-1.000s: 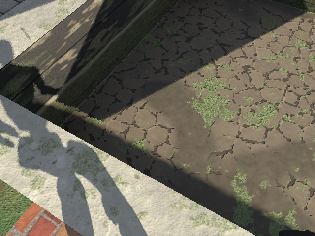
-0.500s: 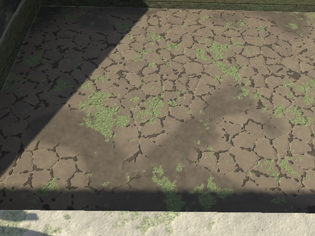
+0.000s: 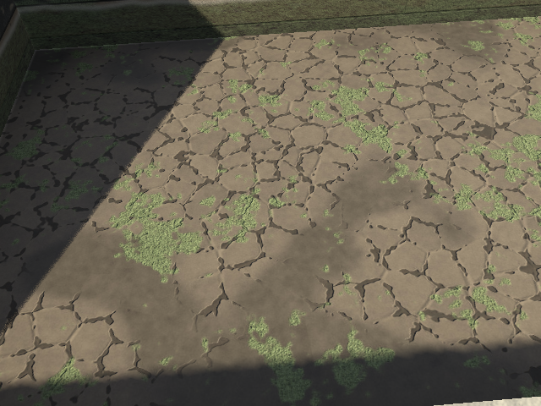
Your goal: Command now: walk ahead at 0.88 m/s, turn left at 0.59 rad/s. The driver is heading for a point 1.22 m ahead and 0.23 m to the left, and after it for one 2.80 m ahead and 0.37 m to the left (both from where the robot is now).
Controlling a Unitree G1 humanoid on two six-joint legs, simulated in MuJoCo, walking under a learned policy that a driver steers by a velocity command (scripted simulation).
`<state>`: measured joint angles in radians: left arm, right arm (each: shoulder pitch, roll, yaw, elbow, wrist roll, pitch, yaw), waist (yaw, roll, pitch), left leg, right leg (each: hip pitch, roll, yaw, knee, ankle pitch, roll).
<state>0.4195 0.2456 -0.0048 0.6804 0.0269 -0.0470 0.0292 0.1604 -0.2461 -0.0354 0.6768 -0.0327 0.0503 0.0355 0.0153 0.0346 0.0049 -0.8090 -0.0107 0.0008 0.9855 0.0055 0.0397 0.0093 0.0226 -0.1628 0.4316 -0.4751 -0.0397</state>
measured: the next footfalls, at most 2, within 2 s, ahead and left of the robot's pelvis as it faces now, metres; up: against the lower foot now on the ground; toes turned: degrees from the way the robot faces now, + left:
left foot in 0.14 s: +0.25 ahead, +0.09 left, +0.00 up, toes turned +9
right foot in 0.48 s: +0.30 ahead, -0.03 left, +0.00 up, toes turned +15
